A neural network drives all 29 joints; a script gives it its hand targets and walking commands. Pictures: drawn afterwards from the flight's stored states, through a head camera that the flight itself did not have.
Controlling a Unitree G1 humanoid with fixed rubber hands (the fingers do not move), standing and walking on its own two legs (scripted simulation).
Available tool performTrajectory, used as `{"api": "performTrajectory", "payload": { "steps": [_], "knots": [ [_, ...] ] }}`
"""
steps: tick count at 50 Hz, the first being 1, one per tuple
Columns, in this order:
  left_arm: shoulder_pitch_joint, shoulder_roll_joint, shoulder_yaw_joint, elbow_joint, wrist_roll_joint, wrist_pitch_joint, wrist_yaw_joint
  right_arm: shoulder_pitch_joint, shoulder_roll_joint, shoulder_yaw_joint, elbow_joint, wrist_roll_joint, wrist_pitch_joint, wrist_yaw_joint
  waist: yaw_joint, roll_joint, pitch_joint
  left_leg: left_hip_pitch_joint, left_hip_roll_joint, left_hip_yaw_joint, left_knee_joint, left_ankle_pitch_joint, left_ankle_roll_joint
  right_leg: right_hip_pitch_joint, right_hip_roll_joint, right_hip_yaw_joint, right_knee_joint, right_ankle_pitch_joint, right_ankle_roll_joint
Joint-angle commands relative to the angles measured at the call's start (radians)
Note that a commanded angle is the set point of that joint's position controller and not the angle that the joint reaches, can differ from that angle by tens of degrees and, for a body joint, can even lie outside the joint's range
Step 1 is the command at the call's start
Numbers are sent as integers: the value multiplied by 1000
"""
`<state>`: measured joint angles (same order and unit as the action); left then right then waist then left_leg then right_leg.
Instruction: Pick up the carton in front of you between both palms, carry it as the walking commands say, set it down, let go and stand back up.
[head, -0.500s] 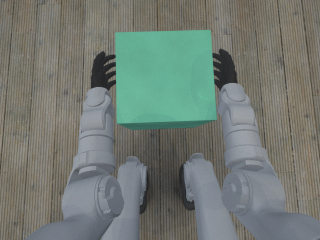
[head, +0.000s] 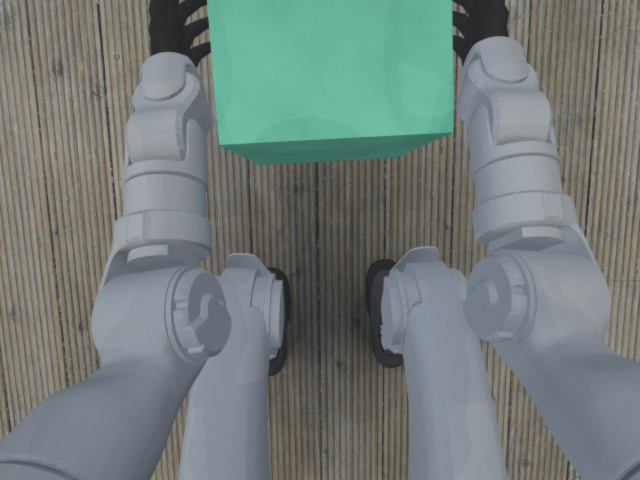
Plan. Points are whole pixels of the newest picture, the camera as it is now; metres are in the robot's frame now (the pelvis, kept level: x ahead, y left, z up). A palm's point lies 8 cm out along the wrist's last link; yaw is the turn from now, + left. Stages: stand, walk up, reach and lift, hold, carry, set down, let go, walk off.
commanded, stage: set down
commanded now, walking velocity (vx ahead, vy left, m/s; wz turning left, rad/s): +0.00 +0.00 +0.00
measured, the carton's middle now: (326, 66) +0.53 -0.01 -0.20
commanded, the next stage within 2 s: none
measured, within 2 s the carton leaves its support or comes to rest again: rests again in 0.62 s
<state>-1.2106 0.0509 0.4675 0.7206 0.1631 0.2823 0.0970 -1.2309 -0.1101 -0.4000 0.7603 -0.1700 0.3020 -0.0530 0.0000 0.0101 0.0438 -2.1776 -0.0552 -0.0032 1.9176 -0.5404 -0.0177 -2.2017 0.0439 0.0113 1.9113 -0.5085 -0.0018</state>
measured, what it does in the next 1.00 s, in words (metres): lowers itself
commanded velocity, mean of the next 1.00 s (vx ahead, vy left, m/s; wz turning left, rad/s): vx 0.00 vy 0.00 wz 0.00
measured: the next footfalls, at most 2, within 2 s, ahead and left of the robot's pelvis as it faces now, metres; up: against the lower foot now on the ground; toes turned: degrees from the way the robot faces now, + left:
none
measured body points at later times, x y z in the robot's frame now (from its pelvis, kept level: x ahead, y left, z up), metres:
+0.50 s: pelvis +0.01 +0.00 -0.07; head +0.37 -0.02 +0.19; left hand +0.56 +0.14 -0.23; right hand +0.56 -0.16 -0.23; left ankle +0.10 +0.12 -0.41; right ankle +0.11 -0.11 -0.41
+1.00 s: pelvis -0.01 +0.00 -0.08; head +0.36 -0.01 +0.17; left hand +0.56 +0.15 -0.24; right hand +0.55 -0.16 -0.25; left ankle +0.10 +0.12 -0.41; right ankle +0.11 -0.11 -0.41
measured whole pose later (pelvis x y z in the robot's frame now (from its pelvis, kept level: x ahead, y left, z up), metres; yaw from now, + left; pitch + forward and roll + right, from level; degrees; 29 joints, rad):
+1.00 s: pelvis -0.01 +0.00 -0.08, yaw +0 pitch +34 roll +0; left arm -1.45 0.22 0.36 1.00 0.03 0.18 0.06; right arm -1.47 -0.27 -0.31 1.02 -0.06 0.21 0.01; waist -0.01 0.02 0.38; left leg -2.24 -0.08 0.00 2.23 -0.59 -0.02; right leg -2.26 0.04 0.00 2.22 -0.57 0.00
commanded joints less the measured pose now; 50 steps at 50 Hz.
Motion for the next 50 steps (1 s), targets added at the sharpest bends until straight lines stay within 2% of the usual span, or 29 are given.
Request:
{"api": "performTrajectory", "payload": {
  "steps": [1,10,14,16,18,23,27,32,39,50],
  "knots": [
    [-654,-871,-502,3,-144,-24,-249,-645,867,463,-34,148,-44,222,-4,-29,-1154,517,-97,63,-100,253,-8,674,94,-50,-90,288,19],
    [-759,-802,-577,-23,-238,-59,-238,-747,807,548,-40,248,-81,215,-6,-24,-1187,523,-82,66,39,324,-8,686,74,-51,50,363,14],
    [-800,-809,-644,-86,-306,-68,-226,-801,810,614,-105,313,-92,206,-9,-25,-1339,592,-83,65,85,411,-6,777,73,-56,104,466,12],
    [-778,-843,-655,-80,-328,-66,-222,-811,819,632,-137,330,-95,202,-14,-33,-1379,613,-88,62,101,451,-5,801,75,-60,121,511,14],
    [-757,-854,-644,-43,-322,-64,-228,-781,835,622,-110,325,-94,205,-21,-41,-1310,557,-91,61,109,441,-5,784,74,-56,130,520,14],
    [-723,-842,-589,34,-277,-74,-248,-712,840,562,-7,288,-99,225,-20,-31,-1076,434,-89,59,122,364,1,631,72,-46,132,426,8],
    [-740,-813,-559,52,-265,-91,-244,-731,814,533,29,284,-113,228,-10,-18,-999,420,-84,57,128,322,3,560,72,-46,139,362,4],
    [-770,-785,-530,97,-267,-103,-232,-803,751,513,42,290,-132,223,-16,-1,-941,438,-79,54,142,283,7,510,65,-47,148,296,-2],
    [-774,-745,-474,181,-239,-98,-250,-747,712,428,149,227,-123,244,-26,20,-723,349,-77,47,138,178,12,427,62,-41,147,187,-15],
    [-680,-647,-384,281,-175,-80,-266,-644,624,333,252,151,-99,276,-30,10,-466,274,-77,34,128,67,21,353,55,-30,140,77,-25]
  ]
}}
